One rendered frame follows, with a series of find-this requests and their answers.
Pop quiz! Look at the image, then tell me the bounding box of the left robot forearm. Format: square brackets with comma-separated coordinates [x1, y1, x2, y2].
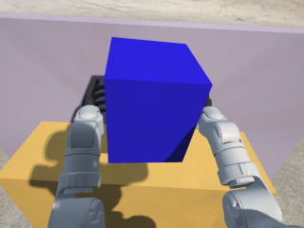
[47, 104, 105, 228]

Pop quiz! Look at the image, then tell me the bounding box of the robot right hand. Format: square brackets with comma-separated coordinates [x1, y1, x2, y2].
[204, 95, 212, 107]

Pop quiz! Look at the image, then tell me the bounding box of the pedestal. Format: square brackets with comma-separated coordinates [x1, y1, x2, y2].
[0, 121, 276, 228]

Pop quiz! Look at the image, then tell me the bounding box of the carton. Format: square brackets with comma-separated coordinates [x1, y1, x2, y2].
[104, 37, 212, 163]

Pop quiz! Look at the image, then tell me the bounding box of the robot left hand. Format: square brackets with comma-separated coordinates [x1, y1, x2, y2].
[82, 79, 105, 112]

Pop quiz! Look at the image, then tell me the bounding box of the right robot forearm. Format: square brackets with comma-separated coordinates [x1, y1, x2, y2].
[198, 106, 283, 221]

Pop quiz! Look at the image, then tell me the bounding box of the robot left upper arm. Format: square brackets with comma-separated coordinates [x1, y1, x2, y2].
[48, 197, 105, 228]

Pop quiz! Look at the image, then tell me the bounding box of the robot right upper arm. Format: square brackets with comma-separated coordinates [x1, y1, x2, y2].
[222, 186, 304, 228]

